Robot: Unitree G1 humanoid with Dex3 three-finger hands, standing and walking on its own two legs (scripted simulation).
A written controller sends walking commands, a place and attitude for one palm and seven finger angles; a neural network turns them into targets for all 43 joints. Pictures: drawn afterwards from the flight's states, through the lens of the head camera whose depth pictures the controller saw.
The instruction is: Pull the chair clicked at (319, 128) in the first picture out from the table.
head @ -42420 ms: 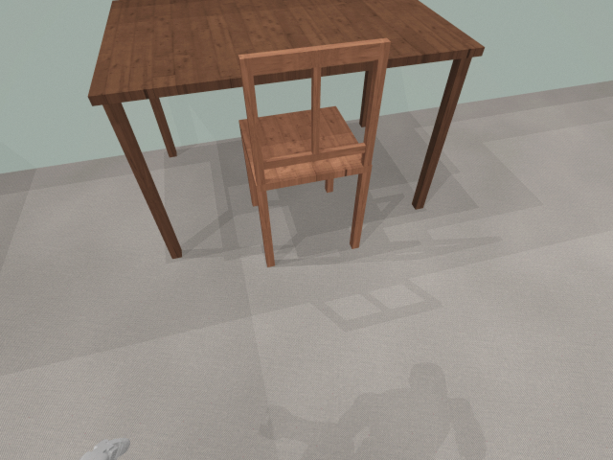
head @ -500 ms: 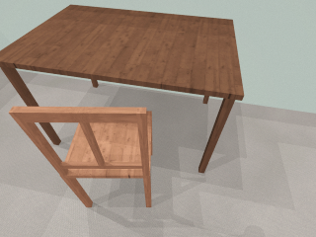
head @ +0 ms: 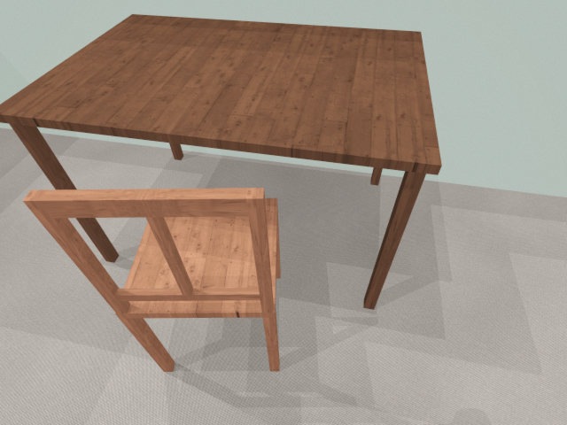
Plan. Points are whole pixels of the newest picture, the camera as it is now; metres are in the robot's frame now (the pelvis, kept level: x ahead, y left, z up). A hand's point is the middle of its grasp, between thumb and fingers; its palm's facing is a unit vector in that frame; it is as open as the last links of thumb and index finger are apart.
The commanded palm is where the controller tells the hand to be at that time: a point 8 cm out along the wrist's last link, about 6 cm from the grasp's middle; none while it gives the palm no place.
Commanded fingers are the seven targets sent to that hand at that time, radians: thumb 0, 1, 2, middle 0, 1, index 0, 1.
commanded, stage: look again from close up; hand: left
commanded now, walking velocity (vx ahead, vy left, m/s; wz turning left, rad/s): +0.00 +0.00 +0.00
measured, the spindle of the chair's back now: (172, 257) +0.45 +0.25 -0.10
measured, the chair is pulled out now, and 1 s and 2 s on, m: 0.19 0.19 0.19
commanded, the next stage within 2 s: raise the hand toward the chair's back in 0.64 s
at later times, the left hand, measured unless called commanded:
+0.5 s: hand out of the picture +0.02 +0.19 -0.17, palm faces +0.00 -0.98 -0.20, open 7.3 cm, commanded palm none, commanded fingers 0.00 0.90 0.90 -0.20 -0.30 -0.20 -0.30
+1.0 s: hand (163, 345) +0.23 +0.18 +0.01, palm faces +0.13 -0.99 -0.02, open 7.9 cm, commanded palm +0.12 +0.24 -0.06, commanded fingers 0.00 0.57 0.76 -0.17 -0.25 -0.17 -0.25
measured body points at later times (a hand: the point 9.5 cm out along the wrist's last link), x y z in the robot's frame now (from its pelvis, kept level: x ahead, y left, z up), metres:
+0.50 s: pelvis +0.01 +0.02 +0.00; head +0.02 +0.02 +0.45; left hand +0.02 +0.25 -0.15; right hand +0.01 -0.20 -0.16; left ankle +0.00 +0.11 -0.74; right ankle +0.00 -0.09 -0.74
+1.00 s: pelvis -0.01 +0.02 -0.03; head -0.01 +0.01 +0.42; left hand +0.21 +0.23 +0.02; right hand +0.14 -0.23 -0.12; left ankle +0.00 +0.11 -0.74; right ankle +0.00 -0.09 -0.74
